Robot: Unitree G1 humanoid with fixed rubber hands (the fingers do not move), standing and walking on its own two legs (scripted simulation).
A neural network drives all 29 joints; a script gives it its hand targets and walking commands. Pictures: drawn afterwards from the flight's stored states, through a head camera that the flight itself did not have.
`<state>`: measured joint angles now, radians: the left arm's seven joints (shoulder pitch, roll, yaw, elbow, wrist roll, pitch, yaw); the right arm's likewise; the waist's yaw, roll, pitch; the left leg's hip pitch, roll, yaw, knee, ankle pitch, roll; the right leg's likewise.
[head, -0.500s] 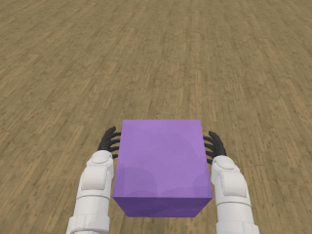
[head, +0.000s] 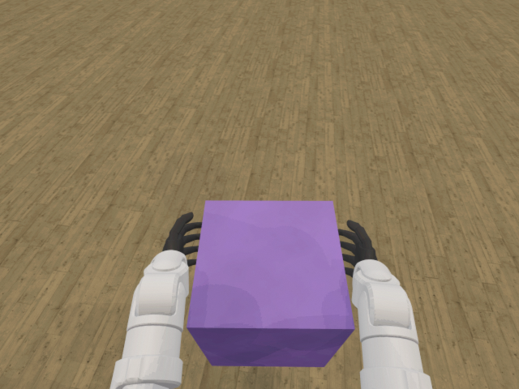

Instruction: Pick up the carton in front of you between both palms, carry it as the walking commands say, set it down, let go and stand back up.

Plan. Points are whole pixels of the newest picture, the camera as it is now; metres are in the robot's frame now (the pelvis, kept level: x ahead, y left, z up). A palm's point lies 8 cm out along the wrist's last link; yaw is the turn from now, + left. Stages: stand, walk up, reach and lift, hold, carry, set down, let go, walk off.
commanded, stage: carry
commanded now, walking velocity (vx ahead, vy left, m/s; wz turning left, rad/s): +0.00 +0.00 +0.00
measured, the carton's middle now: (268, 288) +0.29 +0.00 -0.04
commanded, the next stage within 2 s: hold in 0.06 s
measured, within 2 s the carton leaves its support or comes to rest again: neither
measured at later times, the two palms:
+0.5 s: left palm (173, 270) +0.27 +0.15 +0.04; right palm (368, 280) +0.27 -0.15 +0.04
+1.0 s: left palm (200, 298) +0.32 +0.14 -0.16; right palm (341, 302) +0.32 -0.16 -0.16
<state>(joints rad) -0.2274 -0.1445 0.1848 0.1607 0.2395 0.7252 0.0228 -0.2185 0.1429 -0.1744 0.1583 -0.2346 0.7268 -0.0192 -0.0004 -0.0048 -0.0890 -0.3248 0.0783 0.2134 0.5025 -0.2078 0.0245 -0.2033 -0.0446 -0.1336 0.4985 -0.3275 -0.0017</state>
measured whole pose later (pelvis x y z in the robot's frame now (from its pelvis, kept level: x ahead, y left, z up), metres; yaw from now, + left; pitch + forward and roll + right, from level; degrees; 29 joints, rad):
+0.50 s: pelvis -0.05 +0.00 +0.00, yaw -2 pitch -8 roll +0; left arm -0.45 -0.18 0.40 0.38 0.35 0.65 -0.02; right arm -0.45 0.19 -0.40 0.44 -0.34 0.61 0.03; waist 0.03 -0.03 0.11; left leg -0.17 -0.01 0.00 0.45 -0.15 0.01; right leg -0.08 0.02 0.04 0.50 -0.28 -0.02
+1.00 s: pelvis -0.08 +0.00 -0.08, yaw -4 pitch +25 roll +0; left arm -0.67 -0.15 0.47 0.48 0.29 0.20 0.03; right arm -0.72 0.09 -0.42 0.60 -0.27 0.17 0.01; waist 0.04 -0.04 0.10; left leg -1.16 -0.02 -0.03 0.99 -0.26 0.00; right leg -1.09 0.07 0.05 1.06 -0.40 0.00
